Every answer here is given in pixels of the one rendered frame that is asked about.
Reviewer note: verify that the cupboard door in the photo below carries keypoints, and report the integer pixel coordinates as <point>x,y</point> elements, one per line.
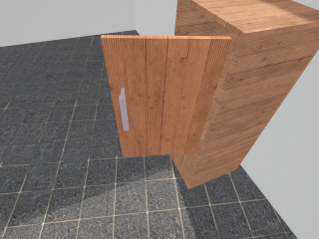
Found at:
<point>169,83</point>

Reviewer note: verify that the handle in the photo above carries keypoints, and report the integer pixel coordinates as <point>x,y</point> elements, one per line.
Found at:
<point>123,108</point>

